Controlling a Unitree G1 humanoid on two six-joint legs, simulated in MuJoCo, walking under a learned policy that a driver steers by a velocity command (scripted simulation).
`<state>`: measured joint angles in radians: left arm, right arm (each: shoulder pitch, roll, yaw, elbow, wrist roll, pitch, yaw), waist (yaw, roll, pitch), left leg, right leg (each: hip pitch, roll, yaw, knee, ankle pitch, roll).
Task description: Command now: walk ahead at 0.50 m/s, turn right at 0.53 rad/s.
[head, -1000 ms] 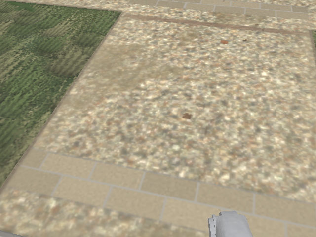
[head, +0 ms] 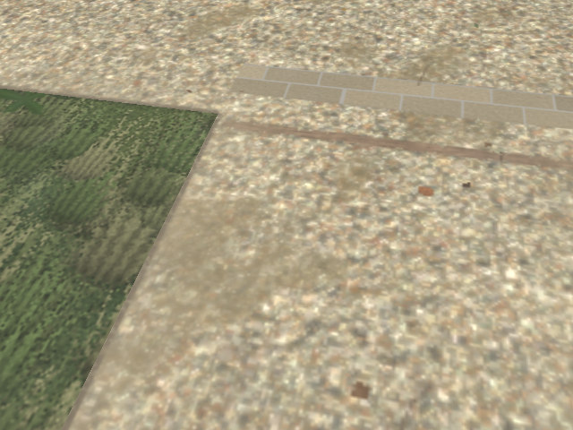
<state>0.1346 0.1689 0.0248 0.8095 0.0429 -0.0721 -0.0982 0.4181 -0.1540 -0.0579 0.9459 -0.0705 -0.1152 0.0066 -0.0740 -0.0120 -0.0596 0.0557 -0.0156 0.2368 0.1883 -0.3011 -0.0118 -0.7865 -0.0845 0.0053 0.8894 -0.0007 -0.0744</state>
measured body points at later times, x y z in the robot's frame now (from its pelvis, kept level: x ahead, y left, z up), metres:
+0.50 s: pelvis +0.26 -0.08 +0.01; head +0.29 -0.10 +0.45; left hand +0.42 +0.17 -0.10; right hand +0.43 -0.37 -0.06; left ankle +0.48 +0.06 -0.68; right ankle +0.22 -0.13 -0.74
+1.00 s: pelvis +0.50 -0.15 +0.00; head +0.53 -0.17 +0.45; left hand +0.82 -0.08 -0.06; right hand +0.38 -0.41 -0.12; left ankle +0.51 +0.00 -0.74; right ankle +0.55 -0.34 -0.71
